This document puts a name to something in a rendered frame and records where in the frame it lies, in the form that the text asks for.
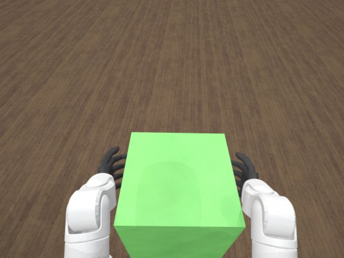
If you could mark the robot left forearm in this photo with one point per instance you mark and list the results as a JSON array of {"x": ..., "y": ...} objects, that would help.
[{"x": 87, "y": 226}]

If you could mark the robot right forearm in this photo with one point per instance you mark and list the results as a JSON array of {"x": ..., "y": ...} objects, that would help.
[{"x": 273, "y": 221}]

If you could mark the robot left hand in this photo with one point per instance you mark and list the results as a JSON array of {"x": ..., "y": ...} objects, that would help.
[{"x": 107, "y": 164}]

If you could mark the robot right hand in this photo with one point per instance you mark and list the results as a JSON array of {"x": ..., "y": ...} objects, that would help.
[{"x": 248, "y": 171}]

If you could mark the carton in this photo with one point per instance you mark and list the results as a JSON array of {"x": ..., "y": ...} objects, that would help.
[{"x": 178, "y": 197}]

